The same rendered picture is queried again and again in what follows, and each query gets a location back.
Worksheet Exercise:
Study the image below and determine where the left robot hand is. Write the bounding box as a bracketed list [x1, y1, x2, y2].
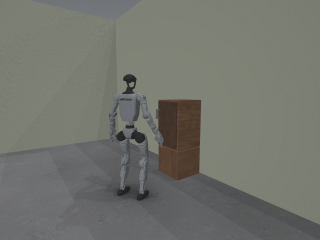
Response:
[109, 129, 117, 142]

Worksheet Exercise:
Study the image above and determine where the left robot upper arm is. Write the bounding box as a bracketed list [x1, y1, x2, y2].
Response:
[109, 93, 121, 117]

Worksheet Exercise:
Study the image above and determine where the robot left forearm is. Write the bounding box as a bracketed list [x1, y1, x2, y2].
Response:
[109, 114, 116, 131]

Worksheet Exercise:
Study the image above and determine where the right robot upper arm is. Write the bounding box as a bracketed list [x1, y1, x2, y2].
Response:
[136, 93, 149, 119]

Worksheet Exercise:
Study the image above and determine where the handle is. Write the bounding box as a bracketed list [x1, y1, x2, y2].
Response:
[156, 109, 160, 119]

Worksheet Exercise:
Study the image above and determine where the cupboard door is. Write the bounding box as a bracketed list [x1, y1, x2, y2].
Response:
[158, 101, 178, 150]

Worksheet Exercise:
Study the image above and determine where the robot head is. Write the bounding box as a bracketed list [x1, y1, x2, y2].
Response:
[122, 74, 137, 94]

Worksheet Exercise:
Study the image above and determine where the right robot shin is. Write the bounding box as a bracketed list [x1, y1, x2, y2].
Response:
[139, 160, 149, 194]

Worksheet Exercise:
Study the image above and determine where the right robot hand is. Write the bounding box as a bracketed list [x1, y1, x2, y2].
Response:
[154, 132, 164, 148]

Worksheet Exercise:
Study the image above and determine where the robot right forearm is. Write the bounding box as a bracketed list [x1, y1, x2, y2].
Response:
[146, 111, 160, 135]

